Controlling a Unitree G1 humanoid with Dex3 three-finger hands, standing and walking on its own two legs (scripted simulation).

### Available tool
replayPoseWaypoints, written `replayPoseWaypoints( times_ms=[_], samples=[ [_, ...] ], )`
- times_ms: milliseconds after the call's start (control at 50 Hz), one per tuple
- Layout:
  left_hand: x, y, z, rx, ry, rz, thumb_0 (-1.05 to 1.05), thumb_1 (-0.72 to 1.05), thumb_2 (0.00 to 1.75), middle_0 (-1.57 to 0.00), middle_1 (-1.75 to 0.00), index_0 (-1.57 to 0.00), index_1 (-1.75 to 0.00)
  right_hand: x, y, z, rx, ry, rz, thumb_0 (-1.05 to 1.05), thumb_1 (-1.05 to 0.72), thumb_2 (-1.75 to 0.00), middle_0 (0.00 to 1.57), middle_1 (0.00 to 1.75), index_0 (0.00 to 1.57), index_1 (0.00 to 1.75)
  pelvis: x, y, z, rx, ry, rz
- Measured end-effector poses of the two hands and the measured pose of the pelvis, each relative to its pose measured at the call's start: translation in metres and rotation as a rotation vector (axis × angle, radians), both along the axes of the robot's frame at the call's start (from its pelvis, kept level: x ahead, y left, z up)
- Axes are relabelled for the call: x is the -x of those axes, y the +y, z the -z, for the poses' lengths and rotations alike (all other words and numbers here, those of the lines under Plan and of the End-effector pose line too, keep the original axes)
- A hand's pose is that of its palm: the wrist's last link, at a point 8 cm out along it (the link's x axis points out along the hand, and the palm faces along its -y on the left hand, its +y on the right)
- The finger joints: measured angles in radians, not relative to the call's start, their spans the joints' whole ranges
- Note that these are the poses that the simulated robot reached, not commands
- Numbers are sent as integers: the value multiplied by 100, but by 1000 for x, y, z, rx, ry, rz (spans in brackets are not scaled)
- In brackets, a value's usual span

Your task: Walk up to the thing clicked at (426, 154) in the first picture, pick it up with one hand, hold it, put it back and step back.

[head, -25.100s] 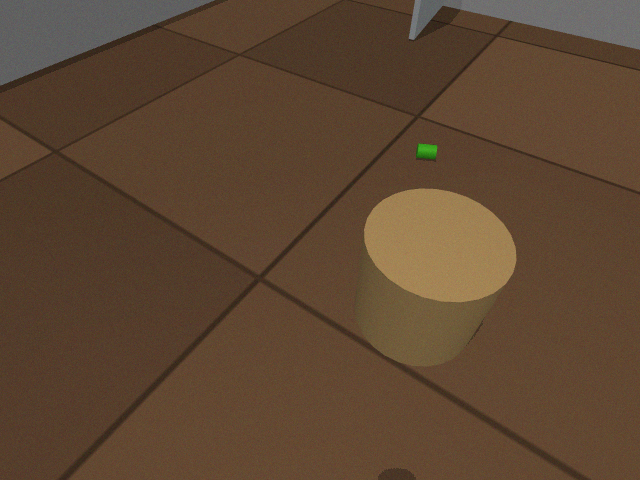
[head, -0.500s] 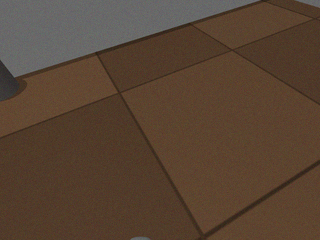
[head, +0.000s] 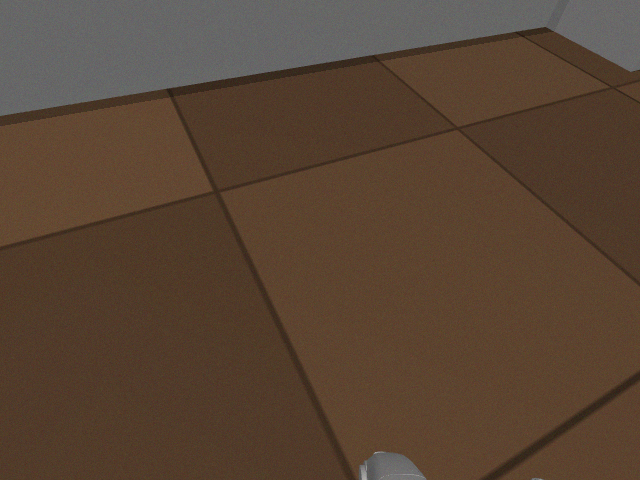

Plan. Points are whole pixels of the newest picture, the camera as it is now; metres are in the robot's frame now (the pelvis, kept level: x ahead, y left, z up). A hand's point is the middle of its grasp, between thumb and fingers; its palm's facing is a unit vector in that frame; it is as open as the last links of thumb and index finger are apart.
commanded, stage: walk up
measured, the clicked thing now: out of the picture +0.38 -1.29 -0.74
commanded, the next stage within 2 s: stand in 1.74 s
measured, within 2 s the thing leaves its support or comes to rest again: neither
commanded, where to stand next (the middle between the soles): +0.27 -0.01 m, yaw -1 degrees
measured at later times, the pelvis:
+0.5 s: pelvis +0.15 -0.03 +0.00, yaw -2 degrees
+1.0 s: pelvis +0.19 +0.00 -0.01, yaw -2 degrees
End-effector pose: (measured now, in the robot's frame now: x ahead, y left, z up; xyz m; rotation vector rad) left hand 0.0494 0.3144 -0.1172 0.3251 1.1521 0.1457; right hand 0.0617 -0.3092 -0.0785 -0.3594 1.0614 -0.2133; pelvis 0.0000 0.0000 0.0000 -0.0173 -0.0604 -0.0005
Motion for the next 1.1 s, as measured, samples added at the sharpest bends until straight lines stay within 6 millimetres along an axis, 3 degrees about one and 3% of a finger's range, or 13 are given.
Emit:
replayPoseWaypoints(
  times_ms=[120,240,320,460,560,680,740,900,1100],
  samples=[
    [-40,1,-13,-30,25,21,1,91,90,-21,-30,-20,-30,-9,-6,10,-24,54,27,0,-90,-90,20,30,21,30,-38,-3,-2,-22,7,11],
    [-94,-13,-22,-85,10,44,1,91,90,-21,-30,-20,-30,-30,-26,38,-65,111,60,1,-90,-90,20,30,21,30,-82,-20,8,-45,21,21],
    [-125,-28,-27,-107,-53,37,1,91,90,-21,-30,-20,-30,-59,-32,55,-86,138,54,1,-91,-90,20,30,20,30,-106,-32,13,-16,11,17],
    [-148,-39,-40,-90,-68,8,1,91,90,-21,-30,-20,-30,-123,-30,44,-103,94,8,1,-91,-90,20,30,20,30,-140,-33,-1,-32,0,28],
    [-162,-29,-29,-82,-27,6,1,90,90,-21,-30,-20,-30,-154,-28,36,-64,82,6,0,-91,-90,20,30,20,30,-161,-24,1,-13,2,21],
    [-189,-8,10,-37,1,-19,1,91,90,-21,-30,-20,-30,-180,-10,36,13,96,19,0,-91,-90,20,30,20,30,-181,-4,18,-5,1,11],
    [-201,-7,22,-6,18,-34,1,91,90,-21,-30,-20,-30,-189,5,31,17,96,9,0,-91,-90,20,30,20,30,-184,3,16,-7,4,18],
    [-200,-7,25,1,87,-17,1,91,90,-21,-30,-20,-30,-219,19,27,-8,38,-2,0,-90,-90,20,30,21,30,-186,7,13,1,27,38],
    [-177,-9,1,-54,135,-58,1,91,90,-21,-30,-20,-30,-234,18,37,-89,38,5,0,-90,-90,20,30,21,30,-193,-5,3,0,18,31]
  ],
)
